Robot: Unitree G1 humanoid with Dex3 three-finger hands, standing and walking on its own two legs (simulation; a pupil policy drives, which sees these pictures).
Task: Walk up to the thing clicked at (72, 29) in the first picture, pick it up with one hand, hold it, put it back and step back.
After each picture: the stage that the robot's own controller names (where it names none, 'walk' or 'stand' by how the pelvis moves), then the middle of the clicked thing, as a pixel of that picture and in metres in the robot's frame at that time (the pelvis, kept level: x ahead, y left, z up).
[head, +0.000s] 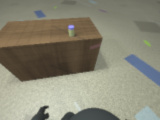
stand; (71, 31) +0.90 +0.26 +0.01
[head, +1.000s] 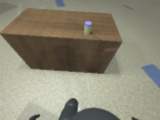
walk; (87, 28) +0.84 +0.13 +0.03
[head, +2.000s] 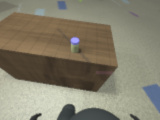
walk; (74, 45) +0.56 +0.17 +0.04
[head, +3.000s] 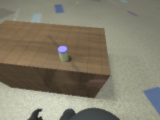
stand; (63, 54) +0.47 +0.22 +0.03
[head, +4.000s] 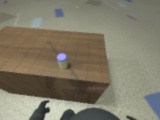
stand; (62, 61) +0.42 +0.22 +0.02
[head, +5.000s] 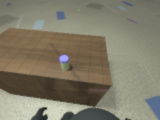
stand; (64, 63) +0.42 +0.21 +0.01
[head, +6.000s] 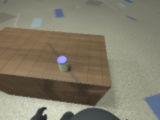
stand; (63, 64) +0.40 +0.22 +0.01
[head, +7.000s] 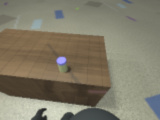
stand; (62, 65) +0.40 +0.22 +0.01
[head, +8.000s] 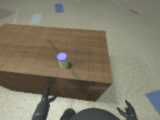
rise first; (63, 61) +0.41 +0.22 +0.01
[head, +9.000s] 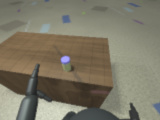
go down; (66, 64) +0.41 +0.22 +0.02
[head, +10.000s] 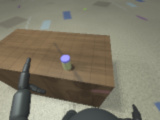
go down; (66, 62) +0.41 +0.22 +0.02
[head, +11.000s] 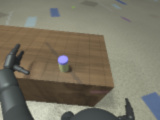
go down; (63, 64) +0.39 +0.20 +0.04
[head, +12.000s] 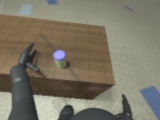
close in; (60, 60) +0.39 +0.20 +0.05
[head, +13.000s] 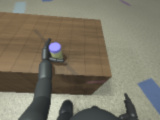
close; (56, 52) +0.43 +0.22 +0.08
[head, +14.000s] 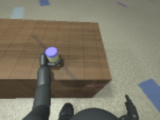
lift; (53, 57) +0.40 +0.23 +0.08
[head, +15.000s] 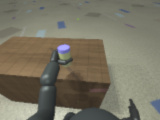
lift; (65, 56) +0.35 +0.17 +0.20
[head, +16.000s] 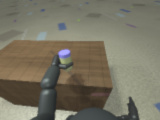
hold; (66, 60) +0.34 +0.16 +0.18
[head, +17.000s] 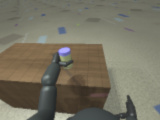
hold; (66, 58) +0.34 +0.16 +0.20
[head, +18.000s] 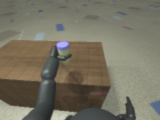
crouch; (64, 52) +0.37 +0.17 +0.22
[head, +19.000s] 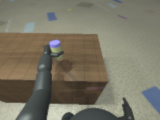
lower; (56, 50) +0.44 +0.22 +0.14
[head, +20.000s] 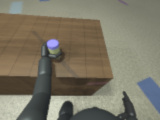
lower; (54, 49) +0.45 +0.23 +0.08
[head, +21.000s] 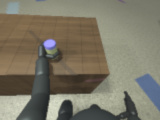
lower; (51, 50) +0.45 +0.23 +0.08
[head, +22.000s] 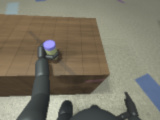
lower; (51, 50) +0.45 +0.23 +0.08
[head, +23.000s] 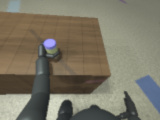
rest; (51, 49) +0.45 +0.23 +0.08
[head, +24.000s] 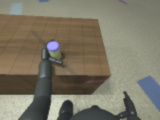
withdraw; (54, 51) +0.44 +0.22 +0.08
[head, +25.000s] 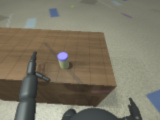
sink last; (63, 61) +0.40 +0.20 +0.06
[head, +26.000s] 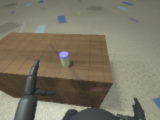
stand; (65, 59) +0.44 +0.23 +0.05
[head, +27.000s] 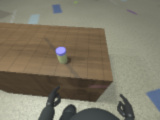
stand; (62, 55) +0.44 +0.22 +0.06
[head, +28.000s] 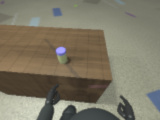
stand; (62, 55) +0.44 +0.23 +0.07
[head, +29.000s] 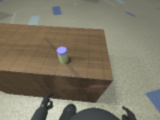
stand; (62, 55) +0.44 +0.22 +0.06
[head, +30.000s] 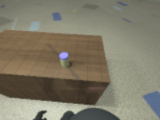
walk; (64, 60) +0.45 +0.22 +0.01
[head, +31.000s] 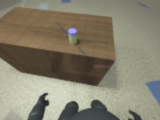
walk; (72, 36) +0.62 +0.18 +0.04
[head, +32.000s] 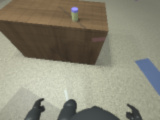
walk; (74, 14) +0.95 +0.24 +0.04
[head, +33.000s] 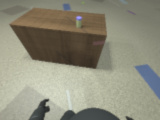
stand; (78, 22) +1.06 +0.20 +0.02
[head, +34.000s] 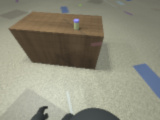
stand; (76, 24) +1.07 +0.22 +0.01
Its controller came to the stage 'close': yes
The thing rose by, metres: 0.23
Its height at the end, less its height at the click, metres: +0.00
